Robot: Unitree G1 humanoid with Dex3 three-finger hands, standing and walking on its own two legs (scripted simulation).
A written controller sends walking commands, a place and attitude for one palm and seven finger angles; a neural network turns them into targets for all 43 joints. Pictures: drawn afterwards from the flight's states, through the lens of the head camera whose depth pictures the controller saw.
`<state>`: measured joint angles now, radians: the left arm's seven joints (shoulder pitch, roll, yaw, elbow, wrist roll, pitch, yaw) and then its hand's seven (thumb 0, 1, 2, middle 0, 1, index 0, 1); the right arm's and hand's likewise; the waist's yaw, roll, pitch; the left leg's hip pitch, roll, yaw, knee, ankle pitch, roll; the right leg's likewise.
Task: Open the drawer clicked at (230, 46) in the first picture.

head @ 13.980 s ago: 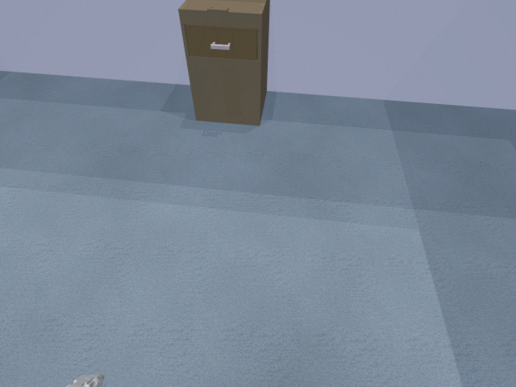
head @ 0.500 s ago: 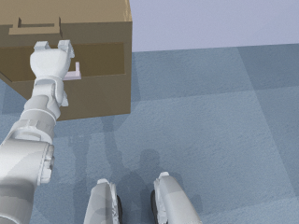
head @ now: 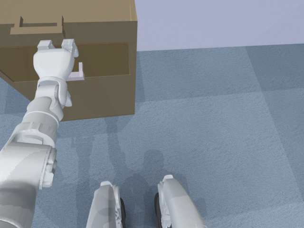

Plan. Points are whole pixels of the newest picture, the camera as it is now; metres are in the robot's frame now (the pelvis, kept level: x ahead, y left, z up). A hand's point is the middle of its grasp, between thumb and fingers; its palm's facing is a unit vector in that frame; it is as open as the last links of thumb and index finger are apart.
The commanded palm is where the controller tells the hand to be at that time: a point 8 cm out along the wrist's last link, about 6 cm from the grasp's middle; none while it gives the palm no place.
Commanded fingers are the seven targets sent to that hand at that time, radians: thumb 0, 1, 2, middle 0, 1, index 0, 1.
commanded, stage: move the hooked fingers above the handle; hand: left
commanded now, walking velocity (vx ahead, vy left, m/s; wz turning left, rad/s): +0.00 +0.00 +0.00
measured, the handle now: (66, 71) +0.58 +0.21 -0.10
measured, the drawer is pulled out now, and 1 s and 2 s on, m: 0.00 0.00 0.00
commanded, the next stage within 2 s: lower the fingers behind the handle in 0.28 s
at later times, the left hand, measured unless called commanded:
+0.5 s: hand (60, 78) +0.53 +0.20 -0.05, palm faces -0.08 -0.01 -1.00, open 13.8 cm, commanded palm +0.52 +0.18 +0.00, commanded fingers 0.00 -0.50 0.30 -0.30 -1.20 -0.30 -1.20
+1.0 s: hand (62, 85) +0.52 +0.21 -0.08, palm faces -0.05 -0.02 -1.00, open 13.8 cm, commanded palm +0.52 +0.19 -0.04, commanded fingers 0.00 -0.50 0.30 -0.30 -1.20 -0.30 -1.20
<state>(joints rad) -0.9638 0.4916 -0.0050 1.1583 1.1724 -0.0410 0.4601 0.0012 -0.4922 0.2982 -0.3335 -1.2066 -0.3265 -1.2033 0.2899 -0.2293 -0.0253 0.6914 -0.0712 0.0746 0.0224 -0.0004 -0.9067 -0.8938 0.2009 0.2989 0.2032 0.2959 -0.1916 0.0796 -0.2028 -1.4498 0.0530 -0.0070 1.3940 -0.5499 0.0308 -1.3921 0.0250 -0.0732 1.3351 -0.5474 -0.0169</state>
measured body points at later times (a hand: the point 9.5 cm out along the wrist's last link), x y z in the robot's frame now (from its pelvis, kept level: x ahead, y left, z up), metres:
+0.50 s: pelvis -0.01 +0.00 -0.01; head +0.18 +0.01 +0.40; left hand +0.53 +0.20 +0.01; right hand -0.01 -0.27 -0.13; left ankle +0.03 +0.10 -0.59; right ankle +0.03 -0.12 -0.59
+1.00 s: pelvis -0.01 +0.00 -0.03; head +0.19 +0.01 +0.37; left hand +0.52 +0.21 -0.03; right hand +0.01 -0.27 -0.16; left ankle +0.03 +0.10 -0.59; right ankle +0.03 -0.12 -0.59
